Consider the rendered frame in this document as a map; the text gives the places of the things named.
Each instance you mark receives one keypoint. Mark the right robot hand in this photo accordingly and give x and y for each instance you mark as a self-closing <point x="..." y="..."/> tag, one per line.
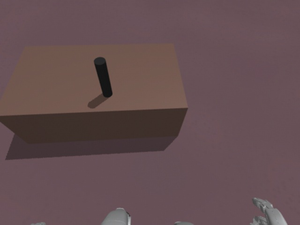
<point x="273" y="215"/>

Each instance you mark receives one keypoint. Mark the can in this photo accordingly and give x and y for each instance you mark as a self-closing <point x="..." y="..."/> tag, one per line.
<point x="103" y="76"/>

